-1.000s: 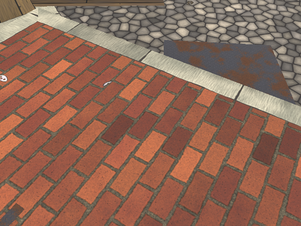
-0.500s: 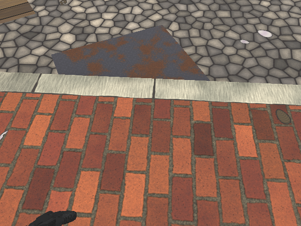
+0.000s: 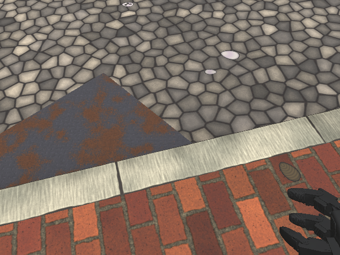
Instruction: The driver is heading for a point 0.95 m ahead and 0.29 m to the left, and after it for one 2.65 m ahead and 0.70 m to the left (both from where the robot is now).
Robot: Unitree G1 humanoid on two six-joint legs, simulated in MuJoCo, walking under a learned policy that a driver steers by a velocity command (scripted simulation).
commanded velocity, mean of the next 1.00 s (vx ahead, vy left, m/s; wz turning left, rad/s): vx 0.43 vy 0.00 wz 0.34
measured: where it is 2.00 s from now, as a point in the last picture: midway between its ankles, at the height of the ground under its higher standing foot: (111, 182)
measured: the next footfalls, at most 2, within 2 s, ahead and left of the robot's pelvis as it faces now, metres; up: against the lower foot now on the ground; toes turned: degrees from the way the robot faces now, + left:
right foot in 0.42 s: +0.56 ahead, -0.13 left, +0.00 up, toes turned -1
left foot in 0.84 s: +0.51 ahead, +0.12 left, +0.00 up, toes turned +24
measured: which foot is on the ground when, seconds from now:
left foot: down 0.00-0.44, up 0.46-0.82, down 0.84-1.00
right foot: down 0.00-0.00, up 0.02-0.40, down 0.42-0.86, up 0.88-1.00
